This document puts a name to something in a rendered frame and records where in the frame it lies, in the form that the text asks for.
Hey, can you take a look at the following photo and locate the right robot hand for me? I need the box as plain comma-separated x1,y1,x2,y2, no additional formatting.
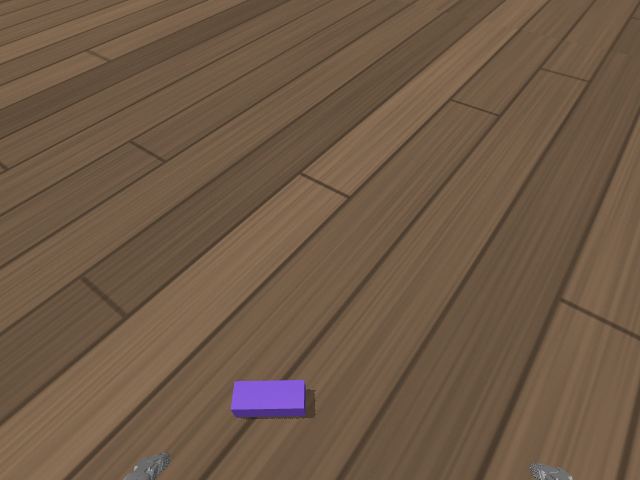
530,463,573,480

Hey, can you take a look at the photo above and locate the left robot hand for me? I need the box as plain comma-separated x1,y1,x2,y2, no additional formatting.
123,453,170,480

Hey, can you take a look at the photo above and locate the carton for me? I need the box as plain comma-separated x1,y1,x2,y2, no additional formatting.
231,380,306,417

